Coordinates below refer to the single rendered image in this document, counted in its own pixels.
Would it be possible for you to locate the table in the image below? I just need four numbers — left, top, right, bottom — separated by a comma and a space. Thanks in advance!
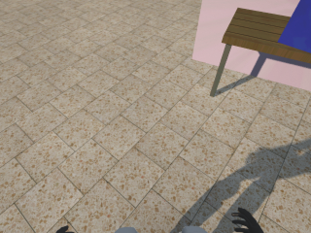
210, 8, 311, 97

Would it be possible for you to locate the right robot hand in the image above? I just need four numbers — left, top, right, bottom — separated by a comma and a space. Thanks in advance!
231, 207, 264, 233

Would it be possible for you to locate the carton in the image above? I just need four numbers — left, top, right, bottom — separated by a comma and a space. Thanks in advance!
278, 0, 311, 53

